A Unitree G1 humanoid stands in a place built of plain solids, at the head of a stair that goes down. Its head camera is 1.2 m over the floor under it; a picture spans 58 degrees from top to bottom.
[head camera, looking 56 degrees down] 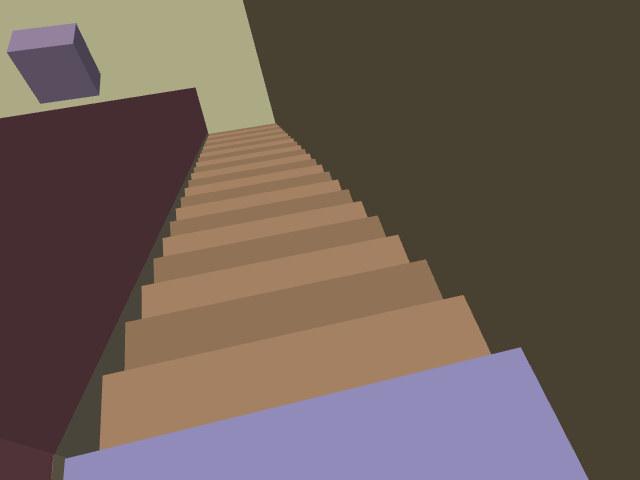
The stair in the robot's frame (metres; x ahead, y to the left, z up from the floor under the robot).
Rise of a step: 0.19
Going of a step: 0.27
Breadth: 1.25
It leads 13 degrees to the left of straight ahead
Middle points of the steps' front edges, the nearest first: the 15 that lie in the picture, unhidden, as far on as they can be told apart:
0.30 0.03 0.00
0.56 0.09 -0.19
0.82 0.15 -0.38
1.08 0.22 -0.57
1.35 0.28 -0.76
1.61 0.34 -0.95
1.87 0.40 -1.14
2.14 0.47 -1.33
2.40 0.53 -1.52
2.66 0.59 -1.71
2.92 0.65 -1.90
3.18 0.72 -2.09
3.45 0.78 -2.28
3.71 0.84 -2.47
3.97 0.90 -2.66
